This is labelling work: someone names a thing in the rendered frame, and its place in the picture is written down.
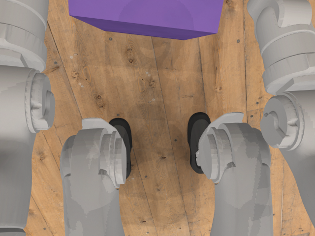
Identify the robot right shin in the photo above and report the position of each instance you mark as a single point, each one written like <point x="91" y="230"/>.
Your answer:
<point x="234" y="117"/>

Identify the right robot forearm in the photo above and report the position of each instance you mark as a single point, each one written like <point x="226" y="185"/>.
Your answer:
<point x="286" y="38"/>

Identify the robot left upper arm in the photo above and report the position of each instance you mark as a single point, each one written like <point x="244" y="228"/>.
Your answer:
<point x="27" y="106"/>

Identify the left robot thigh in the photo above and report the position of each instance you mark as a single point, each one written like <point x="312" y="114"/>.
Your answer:
<point x="90" y="198"/>

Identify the left robot forearm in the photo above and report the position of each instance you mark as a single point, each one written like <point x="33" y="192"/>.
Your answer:
<point x="23" y="24"/>

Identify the carton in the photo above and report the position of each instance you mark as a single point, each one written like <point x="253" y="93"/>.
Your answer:
<point x="174" y="19"/>

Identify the robot right upper arm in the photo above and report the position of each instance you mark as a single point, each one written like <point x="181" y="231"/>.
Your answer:
<point x="288" y="124"/>

